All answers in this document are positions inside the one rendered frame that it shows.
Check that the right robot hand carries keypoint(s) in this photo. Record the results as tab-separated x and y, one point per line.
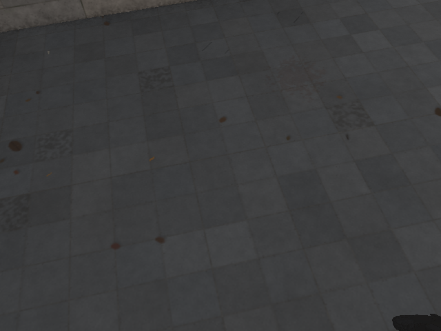
417	322

